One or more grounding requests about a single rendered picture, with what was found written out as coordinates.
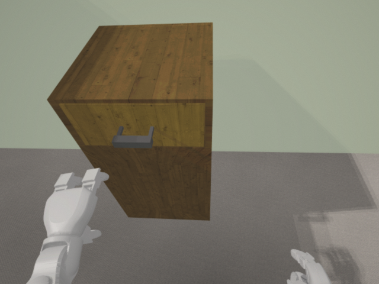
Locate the cabinet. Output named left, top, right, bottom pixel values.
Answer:
left=47, top=22, right=213, bottom=221

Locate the drawer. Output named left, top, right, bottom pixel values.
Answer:
left=59, top=103, right=205, bottom=147

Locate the robot left hand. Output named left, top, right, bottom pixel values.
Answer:
left=43, top=168, right=109, bottom=244

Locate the robot right hand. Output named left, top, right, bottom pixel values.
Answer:
left=287, top=249, right=332, bottom=284

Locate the left robot forearm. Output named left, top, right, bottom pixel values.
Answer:
left=26, top=234, right=83, bottom=284

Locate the handle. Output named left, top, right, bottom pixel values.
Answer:
left=112, top=126, right=154, bottom=148

